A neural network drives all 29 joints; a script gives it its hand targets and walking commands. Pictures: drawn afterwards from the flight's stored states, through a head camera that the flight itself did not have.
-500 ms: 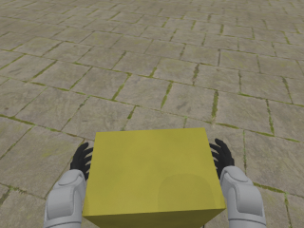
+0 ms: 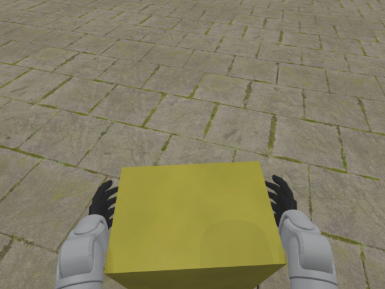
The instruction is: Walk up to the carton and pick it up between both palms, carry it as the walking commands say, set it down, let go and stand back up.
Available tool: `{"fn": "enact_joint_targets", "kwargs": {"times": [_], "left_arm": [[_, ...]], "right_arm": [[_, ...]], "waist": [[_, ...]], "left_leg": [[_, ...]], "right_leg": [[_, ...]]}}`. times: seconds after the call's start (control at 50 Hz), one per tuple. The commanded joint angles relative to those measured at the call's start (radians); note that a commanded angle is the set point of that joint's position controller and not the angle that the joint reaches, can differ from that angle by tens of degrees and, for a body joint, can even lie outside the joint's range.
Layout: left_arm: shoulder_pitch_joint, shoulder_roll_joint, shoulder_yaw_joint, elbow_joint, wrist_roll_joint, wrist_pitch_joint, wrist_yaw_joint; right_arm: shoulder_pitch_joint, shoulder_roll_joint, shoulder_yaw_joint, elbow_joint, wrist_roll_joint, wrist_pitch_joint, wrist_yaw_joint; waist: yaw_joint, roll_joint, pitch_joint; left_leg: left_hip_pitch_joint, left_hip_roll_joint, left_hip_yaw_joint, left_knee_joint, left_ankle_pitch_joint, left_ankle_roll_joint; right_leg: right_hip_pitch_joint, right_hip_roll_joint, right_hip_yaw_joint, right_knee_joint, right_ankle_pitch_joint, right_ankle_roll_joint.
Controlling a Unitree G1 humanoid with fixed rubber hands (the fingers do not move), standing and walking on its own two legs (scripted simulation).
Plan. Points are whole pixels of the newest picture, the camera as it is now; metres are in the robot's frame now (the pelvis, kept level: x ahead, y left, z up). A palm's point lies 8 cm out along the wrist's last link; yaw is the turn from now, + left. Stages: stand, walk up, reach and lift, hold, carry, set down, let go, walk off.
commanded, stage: carry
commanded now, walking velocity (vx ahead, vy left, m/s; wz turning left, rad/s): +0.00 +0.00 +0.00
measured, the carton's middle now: (193, 235) +0.26 +0.00 -0.04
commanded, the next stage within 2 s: hold in 0.40 s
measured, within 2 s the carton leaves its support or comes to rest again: neither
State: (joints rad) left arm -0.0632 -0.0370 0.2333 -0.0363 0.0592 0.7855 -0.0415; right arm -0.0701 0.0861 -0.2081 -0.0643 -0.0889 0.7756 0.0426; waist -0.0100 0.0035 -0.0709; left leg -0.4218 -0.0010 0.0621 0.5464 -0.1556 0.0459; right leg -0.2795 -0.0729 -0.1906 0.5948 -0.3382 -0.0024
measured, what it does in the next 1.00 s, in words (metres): stands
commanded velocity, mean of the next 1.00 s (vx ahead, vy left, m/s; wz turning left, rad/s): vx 0.00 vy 0.00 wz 0.00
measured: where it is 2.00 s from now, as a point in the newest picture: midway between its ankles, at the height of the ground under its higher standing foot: outside the picture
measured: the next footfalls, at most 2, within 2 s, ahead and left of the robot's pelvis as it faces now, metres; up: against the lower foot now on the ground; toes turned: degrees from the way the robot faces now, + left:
none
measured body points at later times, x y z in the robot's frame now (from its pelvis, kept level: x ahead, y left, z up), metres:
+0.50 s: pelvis +0.00 +0.00 +0.00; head -0.01 +0.00 +0.45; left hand +0.28 +0.19 +0.02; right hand +0.27 -0.19 +0.03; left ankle +0.08 +0.09 -0.73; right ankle -0.02 -0.11 -0.73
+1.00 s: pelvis -0.01 +0.00 +0.00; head -0.04 +0.01 +0.45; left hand +0.28 +0.17 +0.02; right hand +0.25 -0.21 +0.04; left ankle +0.08 +0.09 -0.73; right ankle -0.02 -0.11 -0.73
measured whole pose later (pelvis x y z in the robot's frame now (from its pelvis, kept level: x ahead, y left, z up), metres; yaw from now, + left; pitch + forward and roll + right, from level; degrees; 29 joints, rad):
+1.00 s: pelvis -0.01 +0.00 +0.00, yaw -5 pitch -4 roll +1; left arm -0.08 -0.01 0.21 0.10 0.07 0.71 -0.03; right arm -0.10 0.06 -0.19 0.07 -0.11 0.72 0.04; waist -0.03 -0.03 -0.01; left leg -0.27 0.00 0.14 0.47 -0.13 0.05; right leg -0.20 -0.06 -0.08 0.59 -0.32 0.00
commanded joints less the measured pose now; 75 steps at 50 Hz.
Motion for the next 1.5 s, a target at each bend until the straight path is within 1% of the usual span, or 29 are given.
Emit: {"fn": "enact_joint_targets", "kwargs": {"times": [0.0, 0.02, 0.06, 0.08, 0.1, 0.12, 0.16, 0.24, 0.26, 0.28, 0.32, 0.34, 0.38, 0.4, 0.44, 0.48, 0.56, 0.64, 0.74, 0.78, 0.86, 0.96, 0.98, 1.02, 1.28, 1.34, 1.36, 1.44, 1.48], "left_arm": [[-0.565, -0.643, -0.657, -0.235, -0.157, -0.027, -0.086], [-0.585, -0.651, -0.675, -0.288, -0.175, -0.023, -0.083], [-0.552, -0.593, -0.605, -0.128, -0.114, -0.026, -0.088], [-0.561, -0.646, -0.66, -0.234, -0.159, -0.027, -0.087], [-0.559, -0.62, -0.631, -0.174, -0.134, -0.029, -0.09], [-0.575, -0.635, -0.648, -0.235, -0.154, -0.034, -0.089], [-0.562, -0.629, -0.636, -0.173, -0.134, -0.032, -0.091], [-0.576, -0.646, -0.667, -0.246, -0.161, -0.037, -0.093], [-0.562, -0.629, -0.639, -0.18, -0.138, -0.036, -0.094], [-0.585, -0.669, -0.683, -0.282, -0.18, -0.032, -0.09], [-0.57, -0.626, -0.636, -0.186, -0.141, -0.027, -0.09], [-0.571, -0.624, -0.635, -0.179, -0.137, -0.029, -0.09], [-0.583, -0.636, -0.649, -0.21, -0.151, -0.032, -0.091], [-0.537, -0.4, -0.506, 0.031, -0.07, -0.043, -0.084], [-0.608, -0.425, -0.609, -0.138, -0.134, -0.101, -0.098], [-0.584, -0.458, -0.644, -0.153, -0.147, -0.12, -0.103], [-0.512, -0.454, -0.645, -0.163, -0.137, -0.131, -0.098], [-0.486, -0.404, -0.583, -0.128, -0.101, -0.121, -0.086], [-0.499, -0.356, -0.552, -0.093, -0.094, -0.115, -0.076], [-0.488, -0.303, -0.506, -0.072, -0.082, -0.119, -0.068], [-0.559, -0.327, -0.535, -0.113, -0.103, -0.126, -0.06], [-0.59, -0.3, -0.51, -0.09, -0.099, -0.128, -0.048], [-0.584, -0.284, -0.496, -0.071, -0.095, -0.128, -0.047], [-0.619, -0.3, -0.514, -0.109, -0.112, -0.139, -0.045], [-0.586, -0.294, -0.51, -0.098, -0.103, -0.134, -0.035], [-0.565, -0.303, -0.507, -0.081, -0.098, -0.129, -0.033], [-0.572, -0.303, -0.514, -0.035, -0.065, -0.142, -0.057], [-0.609, -0.399, -0.544, -0.002, -0.079, -0.179, -0.093], [-0.663, -0.435, -0.558, -0.025, -0.092, -0.213, -0.101]], "right_arm": [[-0.524, 0.595, 0.65, -0.197, 0.182, -0.018, 0.099], [-0.512, 0.616, 0.657, -0.213, 0.194, -0.01, 0.098], [-0.493, 0.546, 0.585, -0.071, 0.132, -0.017, 0.103], [-0.517, 0.596, 0.64, -0.194, 0.179, -0.021, 0.102], [-0.496, 0.574, 0.611, -0.115, 0.15, -0.019, 0.105], [-0.516, 0.6, 0.637, -0.171, 0.178, -0.023, 0.105], [-0.522, 0.575, 0.621, -0.14, 0.156, -0.025, 0.107], [-0.497, 0.608, 0.644, -0.168, 0.174, -0.025, 0.108], [-0.512, 0.582, 0.628, -0.138, 0.159, -0.027, 0.107], [-0.529, 0.622, 0.668, -0.232, 0.195, -0.022, 0.102], [-0.517, 0.575, 0.62, -0.14, 0.158, -0.018, 0.104], [-0.499, 0.578, 0.613, -0.113, 0.151, -0.018, 0.106], [-0.512, 0.593, 0.63, -0.145, 0.164, -0.022, 0.105], [-0.466, 0.386, 0.458, 0.111, 0.065, -0.037, 0.101], [-0.509, 0.411, 0.518, -0.039, 0.11, -0.099, 0.09], [-0.492, 0.431, 0.53, -0.079, 0.115, -0.113, 0.084], [-0.452, 0.445, 0.569, -0.111, 0.134, -0.117, 0.083], [-0.436, 0.41, 0.535, -0.06, 0.117, -0.106, 0.089], [-0.456, 0.347, 0.486, -0.021, 0.095, -0.102, 0.077], [-0.483, 0.309, 0.475, -0.023, 0.097, -0.105, 0.07], [-0.513, 0.313, 0.467, -0.014, 0.099, -0.11, 0.065], [-0.559, 0.283, 0.45, 0.01, 0.102, -0.12, 0.054], [-0.562, 0.264, 0.437, 0.014, 0.095, -0.123, 0.049], [-0.589, 0.293, 0.473, -0.013, 0.114, -0.131, 0.05], [-0.576, 0.28, 0.468, -0.007, 0.12, -0.138, 0.051], [-0.564, 0.294, 0.472, 0.006, 0.114, -0.133, 0.056], [-0.461, 0.386, 0.452, 0.091, 0.169, -0.138, 0.062], [-0.52, 0.428, 0.466, 0.046, 0.161, -0.189, 0.081], [-0.561, 0.476, 0.5, 0.051, 0.17, -0.22, 0.092]], "waist": [[0.018, 0.004, -0.308], [0.017, 0.023, -0.31], [0.018, 0.036, -0.313], [0.019, 0.025, -0.3], [0.018, 0.024, -0.295], [0.019, 0.02, -0.304], [0.018, 0.019, -0.293], [0.018, 0.027, -0.299], [0.018, 0.014, -0.306], [0.018, 0.013, -0.308], [0.017, 0.015, -0.306], [0.018, 0.047, -0.318], [0.018, 0.034, -0.309], [-0.002, -0.017, -0.096], [-0.057, -0.041, -0.226], [-0.075, -0.049, -0.311], [-0.051, -0.047, -0.321], [-0.018, -0.021, -0.231], [-0.037, -0.025, -0.173], [-0.017, -0.047, -0.141], [-0.047, -0.026, -0.16], [-0.041, -0.029, -0.151], [-0.05, -0.061, -0.142], [-0.033, -0.061, -0.186], [-0.036, -0.039, -0.196], [-0.024, -0.025, -0.183], [0.053, -0.044, -0.044], [0.019, -0.06, -0.106], [0.032, -0.063, -0.132]], "left_leg": [[0.17, 0.139, -0.122, -0.134, 0.107, 0.006], [0.176, 0.142, -0.124, -0.146, 0.097, 0.003], [0.174, 0.145, -0.131, -0.151, 0.094, 0.007], [0.17, 0.147, -0.131, -0.149, 0.082, 0.008], [0.157, 0.146, -0.129, -0.159, 0.065, 0.005], [0.161, 0.142, -0.13, -0.157, 0.05, 0.006], [0.15, 0.139, -0.123, -0.147, 0.056, 0.005], [0.164, 0.136, -0.117, -0.142, 0.08, 0.002], [0.164, 0.136, -0.117, -0.132, 0.103, 0.002], [0.174, 0.133, -0.112, -0.13, 0.102, 0.002], [0.171, 0.136, -0.111, -0.133, 0.096, 0.001], [0.172, 0.138, -0.122, -0.142, 0.093, 0.004], [0.177, 0.144, -0.129, -0.142, 0.115, 0.008], [0.409, -0.061, -0.117, -0.152, -0.001, 0.003], [0.509, -0.049, -0.156, -0.133, 0.101, -0.002], [0.575, -0.042, -0.16, -0.126, 0.202, -0.01], [0.613, -0.043, -0.153, -0.124, 0.284, -0.01], [0.592, -0.039, -0.149, -0.152, 0.22, -0.008], [0.586, -0.037, -0.136, -0.165, 0.13, -0.004], [0.555, -0.039, -0.122, -0.162, 0.087, 0.003], [0.565, -0.032, -0.131, -0.156, 0.06, 0.001], [0.571, -0.04, -0.131, -0.138, 0.004, 0.0], [0.587, -0.043, -0.126, -0.128, 0.005, -0.001], [0.572, -0.041, -0.126, -0.124, 0.023, 0.003], [0.613, -0.032, -0.143, -0.122, 0.045, -0.004], [0.579, -0.03, -0.137, -0.141, 0.042, -0.001], [0.622, -0.018, -0.095, -0.145, 0.01, 0.024], [0.629, -0.031, -0.114, -0.106, 0.027, 0.026], [0.614, -0.03, -0.124, -0.089, 0.044, 0.027]], "right_leg": [[0.082, -0.043, 0.136, -0.142, 0.012, -0.03], [0.078, -0.039, 0.128, -0.136, 0.01, -0.029], [0.07, -0.035, 0.127, -0.126, 0.001, -0.029], [0.073, -0.032, 0.127, -0.125, -0.002, -0.03], [0.069, -0.04, 0.131, -0.141, -0.001, -0.028], [0.075, -0.039, 0.133, -0.136, -0.013, -0.034], [0.07, -0.042, 0.138, -0.143, -0.004, -0.03], [0.073, -0.046, 0.133, -0.145, 0.005, -0.033], [0.082, -0.049, 0.135, -0.151, 0.027, -0.031], [0.082, -0.047, 0.133, -0.142, 0.017, -0.032], [0.07, -0.047, 0.132, -0.144, 0.009, -0.029], [0.076, -0.041, 0.129, -0.126, 0.001, -0.031], [0.076, -0.038, 0.133, -0.129, 0.021, -0.028], [-0.086, 0.114, 0.268, -0.241, 0.049, -0.033], [-0.053, 0.119, 0.273, -0.217, 0.18, -0.017], [-0.029, 0.125, 0.273, -0.209, 0.263, -0.019], [-0.023, 0.125, 0.278, -0.219, 0.317, -0.021], [-0.035, 0.125, 0.282, -0.239, 0.246, -0.027], [-0.058, 0.122, 0.274, -0.258, 0.157, -0.034], [-0.06, 0.117, 0.276, -0.266, 0.109, -0.032], [-0.075, 0.119, 0.268, -0.248, 0.1, -0.04], [-0.12, 0.105, 0.272, -0.248, 0.03, -0.051], [-0.14, 0.102, 0.271, -0.254, 0.012, -0.054], [-0.117, 0.107, 0.269, -0.243, 0.037, -0.051], [-0.168, 0.107, 0.263, -0.239, 0.068, -0.051], [-0.129, 0.116, 0.261, -0.238, 0.082, -0.045], [-0.17, 0.116, 0.263, -0.247, -0.009, -0.046], [-0.189, 0.113, 0.267, -0.234, 0.013, -0.052], [-0.194, 0.114, 0.275, -0.216, 0.028, -0.053]]}}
